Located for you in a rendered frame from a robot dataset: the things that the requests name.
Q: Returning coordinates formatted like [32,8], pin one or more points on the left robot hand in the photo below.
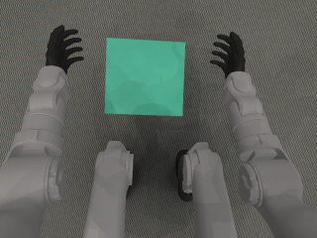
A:
[57,55]

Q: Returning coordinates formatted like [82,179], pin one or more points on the carton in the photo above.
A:
[144,77]

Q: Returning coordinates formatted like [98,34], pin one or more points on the right robot hand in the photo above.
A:
[235,58]

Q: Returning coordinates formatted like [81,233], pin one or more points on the robot right shin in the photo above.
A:
[200,146]

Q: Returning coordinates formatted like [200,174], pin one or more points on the robot left forearm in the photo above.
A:
[41,131]

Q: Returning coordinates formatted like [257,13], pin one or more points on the left robot upper arm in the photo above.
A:
[28,187]

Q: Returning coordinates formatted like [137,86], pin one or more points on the robot right forearm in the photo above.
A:
[255,141]

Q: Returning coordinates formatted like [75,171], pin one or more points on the right robot foot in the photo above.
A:
[185,196]

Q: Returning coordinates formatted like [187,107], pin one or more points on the right robot upper arm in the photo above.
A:
[274,188]

